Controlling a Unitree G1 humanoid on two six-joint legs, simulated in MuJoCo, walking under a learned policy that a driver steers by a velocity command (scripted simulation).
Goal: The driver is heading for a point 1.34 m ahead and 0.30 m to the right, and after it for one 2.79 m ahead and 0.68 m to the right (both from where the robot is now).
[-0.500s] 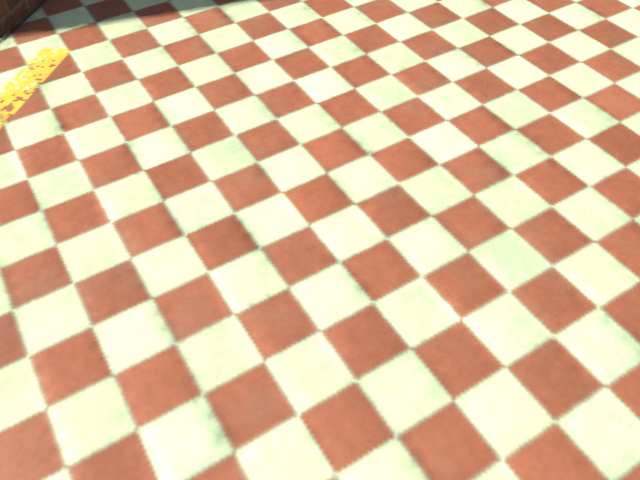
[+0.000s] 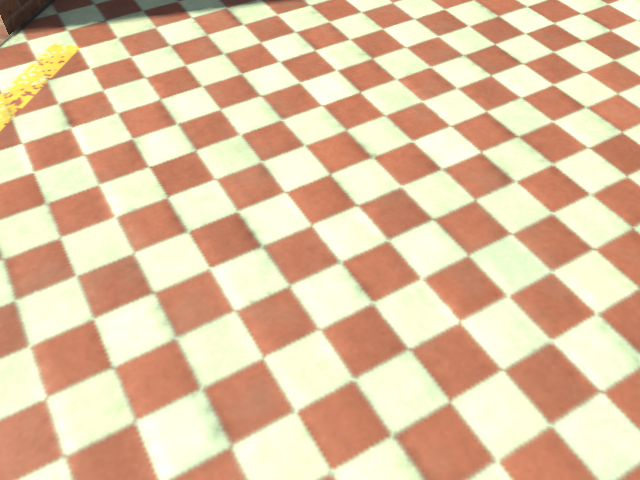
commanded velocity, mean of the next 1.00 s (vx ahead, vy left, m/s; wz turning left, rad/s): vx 0.28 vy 0.00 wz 0.00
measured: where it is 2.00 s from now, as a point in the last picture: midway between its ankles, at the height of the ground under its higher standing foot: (329, 405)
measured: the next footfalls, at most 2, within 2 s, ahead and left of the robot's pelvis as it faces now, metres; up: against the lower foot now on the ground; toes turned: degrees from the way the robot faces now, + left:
left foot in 1.02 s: +0.48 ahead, +0.12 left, +0.00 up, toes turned +3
right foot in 1.52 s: +0.67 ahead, -0.11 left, +0.00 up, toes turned -16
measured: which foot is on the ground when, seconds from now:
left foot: down 0.00-0.52, up 0.54-1.00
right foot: down 0.00-1.00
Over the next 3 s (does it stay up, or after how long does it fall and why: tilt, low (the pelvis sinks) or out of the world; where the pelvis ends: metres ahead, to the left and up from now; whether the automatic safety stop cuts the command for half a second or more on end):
stays up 0.72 -0.01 0.01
